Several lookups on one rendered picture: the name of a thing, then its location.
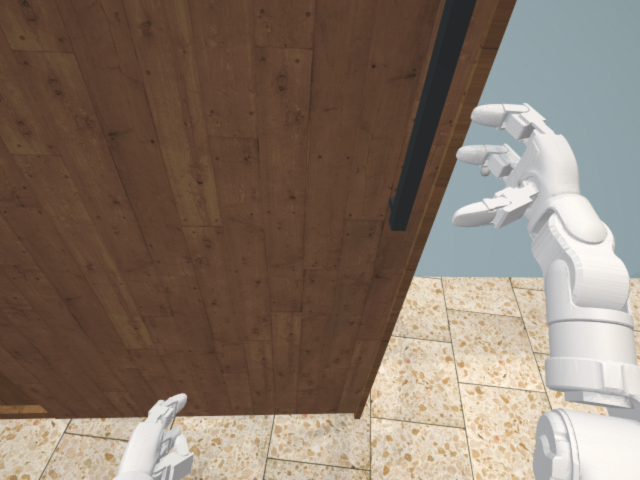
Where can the handle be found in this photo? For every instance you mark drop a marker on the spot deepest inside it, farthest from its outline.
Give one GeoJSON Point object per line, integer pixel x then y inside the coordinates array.
{"type": "Point", "coordinates": [450, 37]}

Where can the right robot forearm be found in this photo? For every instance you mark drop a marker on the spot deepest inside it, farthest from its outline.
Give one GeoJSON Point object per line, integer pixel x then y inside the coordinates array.
{"type": "Point", "coordinates": [588, 307]}

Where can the right robot hand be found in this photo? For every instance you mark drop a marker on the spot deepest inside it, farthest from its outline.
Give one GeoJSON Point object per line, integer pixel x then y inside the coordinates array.
{"type": "Point", "coordinates": [548, 165]}

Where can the wardrobe door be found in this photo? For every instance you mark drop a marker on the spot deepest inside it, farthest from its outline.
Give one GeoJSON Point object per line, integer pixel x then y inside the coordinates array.
{"type": "Point", "coordinates": [11, 394]}
{"type": "Point", "coordinates": [194, 197]}

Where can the robot right upper arm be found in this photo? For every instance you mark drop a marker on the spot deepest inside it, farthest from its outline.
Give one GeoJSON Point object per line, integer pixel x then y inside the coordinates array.
{"type": "Point", "coordinates": [575, 445]}

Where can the left robot hand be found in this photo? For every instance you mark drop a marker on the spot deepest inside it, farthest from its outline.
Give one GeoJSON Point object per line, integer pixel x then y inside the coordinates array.
{"type": "Point", "coordinates": [148, 445]}

